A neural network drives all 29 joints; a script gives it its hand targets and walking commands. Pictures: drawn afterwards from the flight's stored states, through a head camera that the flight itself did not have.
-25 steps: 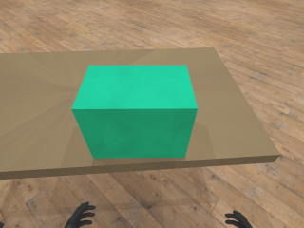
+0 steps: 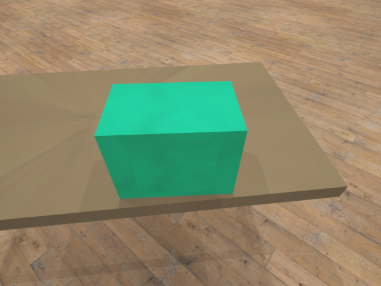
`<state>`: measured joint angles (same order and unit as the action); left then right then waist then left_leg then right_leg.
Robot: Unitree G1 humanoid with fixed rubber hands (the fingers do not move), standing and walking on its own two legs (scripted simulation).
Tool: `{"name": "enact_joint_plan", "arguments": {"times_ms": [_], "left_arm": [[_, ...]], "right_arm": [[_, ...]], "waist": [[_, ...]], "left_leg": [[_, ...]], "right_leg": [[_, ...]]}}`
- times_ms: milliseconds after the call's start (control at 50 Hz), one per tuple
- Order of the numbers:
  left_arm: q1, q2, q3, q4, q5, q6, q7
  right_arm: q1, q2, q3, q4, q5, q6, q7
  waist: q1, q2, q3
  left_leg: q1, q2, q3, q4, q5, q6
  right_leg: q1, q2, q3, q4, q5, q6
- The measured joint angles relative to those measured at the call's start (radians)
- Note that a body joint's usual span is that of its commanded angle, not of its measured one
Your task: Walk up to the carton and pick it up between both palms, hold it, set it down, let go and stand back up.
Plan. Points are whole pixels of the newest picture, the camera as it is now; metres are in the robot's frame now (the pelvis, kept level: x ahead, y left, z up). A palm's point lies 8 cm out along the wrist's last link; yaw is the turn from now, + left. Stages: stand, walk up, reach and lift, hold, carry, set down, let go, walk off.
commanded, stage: stand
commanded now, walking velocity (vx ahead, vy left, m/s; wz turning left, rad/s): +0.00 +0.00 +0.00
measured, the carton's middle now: (174, 140) +0.44 +0.06 +0.09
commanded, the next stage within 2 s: none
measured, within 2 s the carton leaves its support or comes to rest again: neither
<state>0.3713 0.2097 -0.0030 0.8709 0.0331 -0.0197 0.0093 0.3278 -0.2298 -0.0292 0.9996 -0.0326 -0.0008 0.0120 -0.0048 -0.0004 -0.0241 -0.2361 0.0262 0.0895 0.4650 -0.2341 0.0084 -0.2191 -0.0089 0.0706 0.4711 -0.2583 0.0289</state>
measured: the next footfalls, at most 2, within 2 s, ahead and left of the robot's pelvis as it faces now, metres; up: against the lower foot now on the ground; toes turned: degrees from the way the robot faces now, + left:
none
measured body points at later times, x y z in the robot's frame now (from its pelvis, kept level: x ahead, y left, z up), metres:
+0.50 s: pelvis -0.02 +0.01 +0.00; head -0.02 +0.00 +0.45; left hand -0.05 +0.23 -0.15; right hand -0.04 -0.23 -0.16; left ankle +0.01 +0.11 -0.74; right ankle +0.00 -0.14 -0.74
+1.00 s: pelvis -0.03 +0.00 +0.00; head -0.03 +0.00 +0.45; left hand -0.05 +0.22 -0.16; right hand -0.06 -0.22 -0.16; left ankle +0.01 +0.11 -0.74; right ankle +0.00 -0.14 -0.74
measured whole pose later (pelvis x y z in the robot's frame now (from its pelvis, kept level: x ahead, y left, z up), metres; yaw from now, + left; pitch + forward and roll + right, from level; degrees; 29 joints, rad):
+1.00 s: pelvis -0.03 +0.00 +0.00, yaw +0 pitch +0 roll +0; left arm 0.38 0.13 -0.03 1.10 0.02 -0.01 0.03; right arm 0.34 -0.16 0.00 1.15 -0.02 0.01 -0.02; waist -0.01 0.01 -0.02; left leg -0.27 0.03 0.10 0.46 -0.19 0.02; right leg -0.26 -0.01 0.08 0.47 -0.21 0.04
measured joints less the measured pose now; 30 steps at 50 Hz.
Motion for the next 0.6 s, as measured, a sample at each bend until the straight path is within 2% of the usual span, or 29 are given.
{"name": "enact_joint_plan", "arguments": {"times_ms": [300, 600], "left_arm": [[0.035, -0.035, -0.019, 0.127, -0.007, 0.002, 0.012], [0.031, -0.067, -0.031, 0.192, -0.010, 0.001, 0.018]], "right_arm": [[0.000, 0.028, 0.011, 0.093, 0.009, 0.006, -0.011], [-0.002, 0.049, 0.019, 0.136, 0.013, 0.010, -0.018]], "waist": [[-0.004, 0.006, 0.006], [-0.007, 0.011, 0.004]], "left_leg": [[-0.008, -0.011, 0.008, -0.019, 0.031, 0.012], [-0.026, -0.006, 0.008, -0.010, 0.039, 0.011]], "right_leg": [[-0.013, -0.010, 0.008, -0.012, 0.029, 0.012], [-0.030, -0.005, 0.009, -0.006, 0.040, 0.011]]}}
